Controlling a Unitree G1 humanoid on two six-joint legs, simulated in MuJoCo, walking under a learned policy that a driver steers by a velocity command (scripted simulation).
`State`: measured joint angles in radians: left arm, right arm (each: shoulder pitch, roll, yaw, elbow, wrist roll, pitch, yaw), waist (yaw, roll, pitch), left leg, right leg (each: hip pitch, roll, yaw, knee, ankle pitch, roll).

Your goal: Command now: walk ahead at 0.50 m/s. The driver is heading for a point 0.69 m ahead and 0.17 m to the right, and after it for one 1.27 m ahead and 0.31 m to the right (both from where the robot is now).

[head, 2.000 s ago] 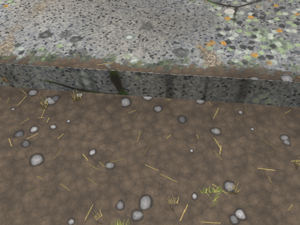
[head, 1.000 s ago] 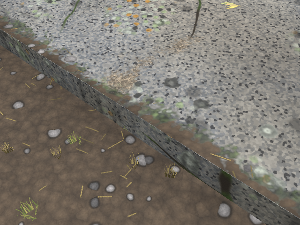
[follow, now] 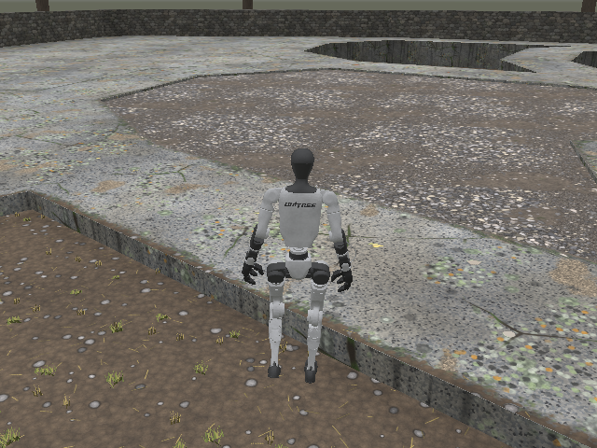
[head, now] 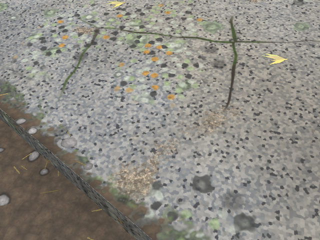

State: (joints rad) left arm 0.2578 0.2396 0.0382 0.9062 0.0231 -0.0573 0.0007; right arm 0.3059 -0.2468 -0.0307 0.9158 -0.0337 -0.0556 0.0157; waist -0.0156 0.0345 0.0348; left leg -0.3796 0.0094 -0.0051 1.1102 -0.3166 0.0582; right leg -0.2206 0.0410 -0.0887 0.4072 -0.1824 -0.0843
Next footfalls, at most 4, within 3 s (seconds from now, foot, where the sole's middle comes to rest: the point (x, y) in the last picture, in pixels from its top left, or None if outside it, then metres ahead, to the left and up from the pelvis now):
0.34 left None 0.27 0.11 -0.78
0.88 right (203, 230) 0.47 -0.10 -0.59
1.34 left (206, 157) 0.77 -0.15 -0.59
1.76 right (250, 185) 0.64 -0.30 -0.59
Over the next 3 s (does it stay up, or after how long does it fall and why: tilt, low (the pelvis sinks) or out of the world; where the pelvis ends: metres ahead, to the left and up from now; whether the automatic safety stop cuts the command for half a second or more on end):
stays up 1.19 -0.24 0.18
